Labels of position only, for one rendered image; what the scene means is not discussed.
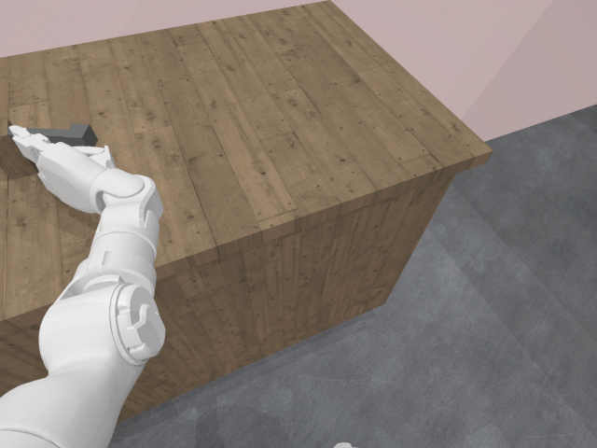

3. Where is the tap lever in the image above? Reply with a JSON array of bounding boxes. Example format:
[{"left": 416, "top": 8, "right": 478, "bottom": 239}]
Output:
[{"left": 7, "top": 123, "right": 98, "bottom": 147}]

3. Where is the left robot upper arm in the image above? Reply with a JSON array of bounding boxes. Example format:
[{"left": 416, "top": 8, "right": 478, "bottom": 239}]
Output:
[{"left": 0, "top": 283, "right": 165, "bottom": 448}]

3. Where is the counter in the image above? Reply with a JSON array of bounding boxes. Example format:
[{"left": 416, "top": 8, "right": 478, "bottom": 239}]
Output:
[{"left": 0, "top": 0, "right": 493, "bottom": 423}]

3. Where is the left robot forearm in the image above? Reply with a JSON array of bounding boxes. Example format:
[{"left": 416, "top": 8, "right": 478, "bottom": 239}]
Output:
[{"left": 39, "top": 168, "right": 163, "bottom": 369}]

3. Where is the robot left hand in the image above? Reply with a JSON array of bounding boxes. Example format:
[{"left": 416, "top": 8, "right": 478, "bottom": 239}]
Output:
[{"left": 9, "top": 125, "right": 117, "bottom": 214}]

